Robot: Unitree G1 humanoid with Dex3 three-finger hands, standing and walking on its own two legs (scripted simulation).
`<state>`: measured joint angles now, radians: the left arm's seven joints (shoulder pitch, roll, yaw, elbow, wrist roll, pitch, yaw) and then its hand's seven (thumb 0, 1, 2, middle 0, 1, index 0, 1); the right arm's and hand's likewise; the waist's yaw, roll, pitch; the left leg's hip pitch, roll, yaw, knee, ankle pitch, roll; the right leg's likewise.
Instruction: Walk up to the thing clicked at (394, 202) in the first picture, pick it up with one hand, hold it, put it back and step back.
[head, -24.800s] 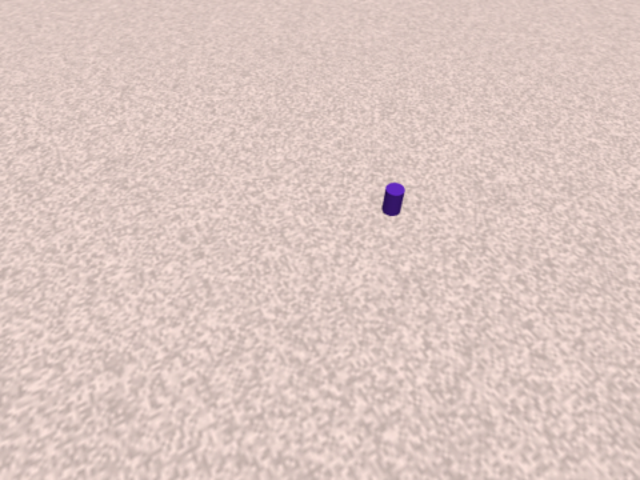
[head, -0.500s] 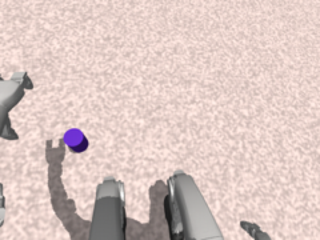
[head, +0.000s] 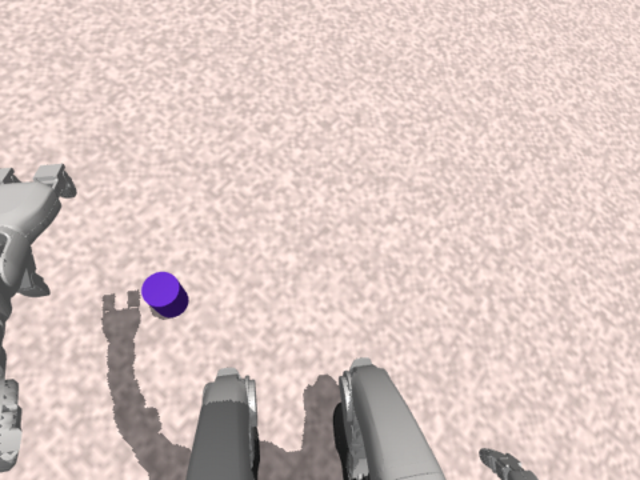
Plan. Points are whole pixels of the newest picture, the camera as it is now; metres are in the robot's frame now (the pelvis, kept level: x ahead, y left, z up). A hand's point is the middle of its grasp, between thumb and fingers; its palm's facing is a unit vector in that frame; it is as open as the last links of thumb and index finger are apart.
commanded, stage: go down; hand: left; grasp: from above
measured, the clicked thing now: (166, 295) +0.47 +0.28 -0.54
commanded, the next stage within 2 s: approach in 1.04 s
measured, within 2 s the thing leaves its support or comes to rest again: neither
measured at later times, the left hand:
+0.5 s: hand (25, 239) +0.42 +0.34 -0.06, palm faces -0.43 -0.05 -0.90, open 14.2 cm
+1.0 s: hand (14, 232) +0.42 +0.34 -0.04, palm faces -0.42 -0.05 -0.91, open 14.2 cm
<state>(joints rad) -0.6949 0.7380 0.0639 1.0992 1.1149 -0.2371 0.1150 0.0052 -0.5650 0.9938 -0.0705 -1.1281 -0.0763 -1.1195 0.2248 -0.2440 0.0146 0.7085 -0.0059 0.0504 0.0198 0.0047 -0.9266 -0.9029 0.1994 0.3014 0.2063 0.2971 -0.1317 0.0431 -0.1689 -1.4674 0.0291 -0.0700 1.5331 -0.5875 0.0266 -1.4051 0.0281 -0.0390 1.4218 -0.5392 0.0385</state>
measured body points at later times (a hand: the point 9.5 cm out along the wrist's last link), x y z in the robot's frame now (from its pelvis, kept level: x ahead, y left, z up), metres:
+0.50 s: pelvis +0.00 +0.00 +0.01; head +0.16 +0.04 +0.43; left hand +0.44 +0.34 -0.01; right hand +0.07 -0.27 -0.10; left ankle +0.05 +0.10 -0.56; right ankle +0.06 -0.15 -0.56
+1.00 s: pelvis +0.01 +0.00 +0.03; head +0.17 +0.04 +0.45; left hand +0.44 +0.34 +0.01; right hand +0.08 -0.27 -0.09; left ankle +0.05 +0.10 -0.56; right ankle +0.06 -0.15 -0.56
